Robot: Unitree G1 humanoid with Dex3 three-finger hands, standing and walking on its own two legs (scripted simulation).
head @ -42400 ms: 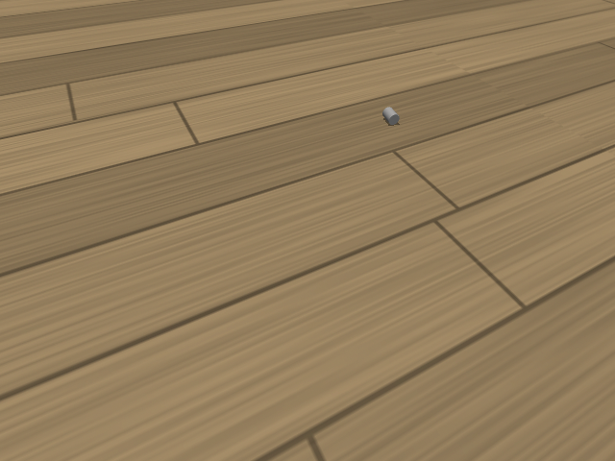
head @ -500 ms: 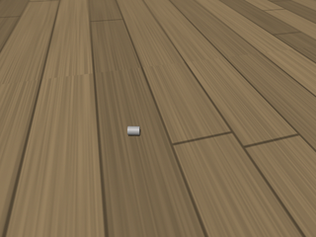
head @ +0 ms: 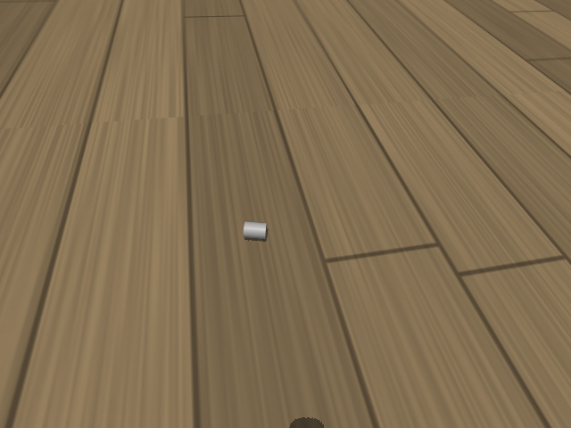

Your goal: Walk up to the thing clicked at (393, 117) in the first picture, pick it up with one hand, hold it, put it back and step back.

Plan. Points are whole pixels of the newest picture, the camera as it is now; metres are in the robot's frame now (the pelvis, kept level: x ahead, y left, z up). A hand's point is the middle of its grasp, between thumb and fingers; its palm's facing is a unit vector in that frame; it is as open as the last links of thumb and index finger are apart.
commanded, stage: step back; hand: left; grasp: from above
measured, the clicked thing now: (255, 230) +1.00 +0.13 -0.73
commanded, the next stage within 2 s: stand in 0.18 s
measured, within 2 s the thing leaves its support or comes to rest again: neither
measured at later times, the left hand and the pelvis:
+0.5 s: hand out of the picture +0.10 +0.25 -0.14, palm faces -0.03 -0.94 -0.34, open 7.4 cm; pelvis +0.01 +0.00 +0.02, yaw -1 degrees
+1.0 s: hand out of the picture +0.09 +0.25 -0.14, palm faces -0.06 -0.94 -0.34, open 7.4 cm; pelvis +0.01 +0.00 +0.02, yaw -1 degrees
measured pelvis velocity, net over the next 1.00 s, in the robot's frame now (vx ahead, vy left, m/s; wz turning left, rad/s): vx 0.01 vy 0.00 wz -0.02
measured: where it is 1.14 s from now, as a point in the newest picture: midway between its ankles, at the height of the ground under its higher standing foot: outside the picture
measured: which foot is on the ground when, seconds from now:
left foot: down 0.00-1.00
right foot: down 0.00-1.00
